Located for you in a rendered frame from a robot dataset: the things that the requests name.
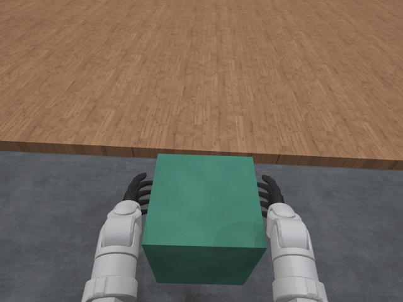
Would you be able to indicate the left robot forearm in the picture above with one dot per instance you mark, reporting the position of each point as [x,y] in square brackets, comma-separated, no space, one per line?
[115,261]

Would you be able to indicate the right robot forearm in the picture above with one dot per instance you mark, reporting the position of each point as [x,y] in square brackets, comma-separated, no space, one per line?
[296,278]

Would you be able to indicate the robot left hand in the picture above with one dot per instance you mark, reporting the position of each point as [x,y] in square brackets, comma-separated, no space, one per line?
[133,192]

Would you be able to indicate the robot right hand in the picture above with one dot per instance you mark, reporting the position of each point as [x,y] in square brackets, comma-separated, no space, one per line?
[273,195]

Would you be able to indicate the carton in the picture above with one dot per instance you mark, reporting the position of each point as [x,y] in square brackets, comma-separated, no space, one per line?
[204,223]

